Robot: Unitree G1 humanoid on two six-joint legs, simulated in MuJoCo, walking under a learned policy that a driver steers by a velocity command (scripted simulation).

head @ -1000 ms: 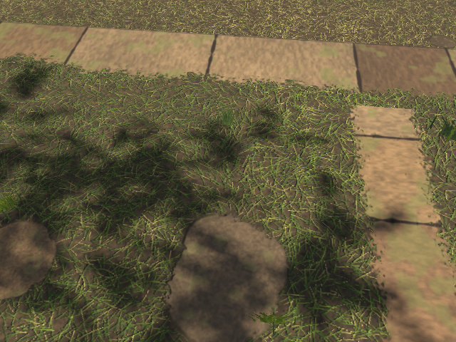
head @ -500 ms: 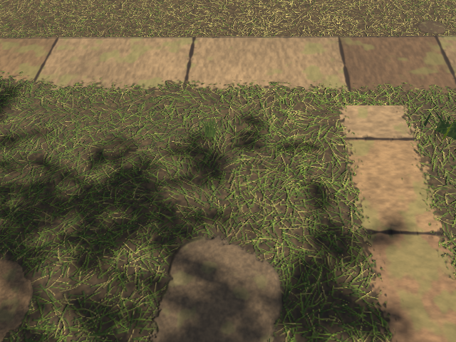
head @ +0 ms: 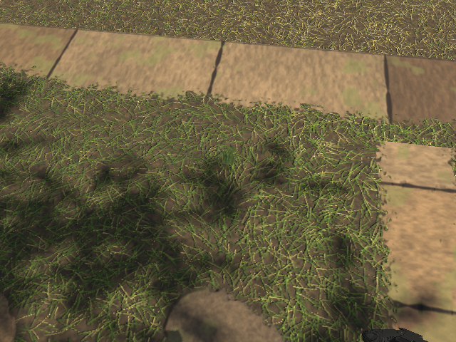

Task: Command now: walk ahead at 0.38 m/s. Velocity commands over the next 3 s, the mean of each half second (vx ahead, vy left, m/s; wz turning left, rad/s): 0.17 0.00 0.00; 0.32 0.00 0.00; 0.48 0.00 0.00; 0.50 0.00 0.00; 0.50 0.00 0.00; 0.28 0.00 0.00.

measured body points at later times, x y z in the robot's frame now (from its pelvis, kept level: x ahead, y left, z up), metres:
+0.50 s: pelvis +0.15 -0.01 +0.01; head +0.15 -0.01 +0.46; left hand +0.21 +0.22 -0.14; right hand +0.14 -0.23 -0.15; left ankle +0.16 +0.05 -0.73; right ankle +0.17 -0.12 -0.73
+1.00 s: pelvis +0.28 +0.00 +0.02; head +0.30 +0.01 +0.47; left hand +0.40 +0.24 -0.12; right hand +0.18 -0.22 -0.12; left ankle +0.19 +0.07 -0.73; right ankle +0.36 -0.13 -0.67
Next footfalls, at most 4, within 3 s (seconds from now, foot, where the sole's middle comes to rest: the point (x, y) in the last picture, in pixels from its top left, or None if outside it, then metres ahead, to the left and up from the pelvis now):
0.04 left None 0.20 0.06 -0.76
0.50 right None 0.21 -0.13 -0.76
1.20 right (293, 301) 0.56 -0.10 -0.76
1.76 left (235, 210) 0.86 0.08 -0.76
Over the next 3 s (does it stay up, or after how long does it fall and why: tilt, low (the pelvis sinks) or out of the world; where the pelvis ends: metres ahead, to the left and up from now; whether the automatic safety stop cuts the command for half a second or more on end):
stays up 1.28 0.00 0.01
